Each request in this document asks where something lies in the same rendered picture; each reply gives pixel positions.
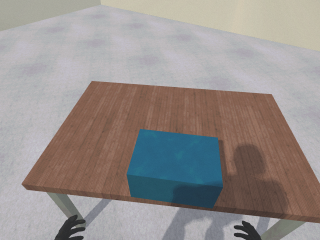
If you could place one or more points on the robot right hand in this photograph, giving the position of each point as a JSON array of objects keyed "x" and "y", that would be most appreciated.
[{"x": 249, "y": 229}]

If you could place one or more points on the table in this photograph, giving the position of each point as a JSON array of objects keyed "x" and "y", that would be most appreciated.
[{"x": 264, "y": 170}]

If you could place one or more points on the carton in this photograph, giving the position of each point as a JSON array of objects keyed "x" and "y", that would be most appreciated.
[{"x": 176, "y": 168}]

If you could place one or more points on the robot left hand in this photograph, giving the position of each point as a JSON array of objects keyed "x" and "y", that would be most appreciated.
[{"x": 65, "y": 231}]

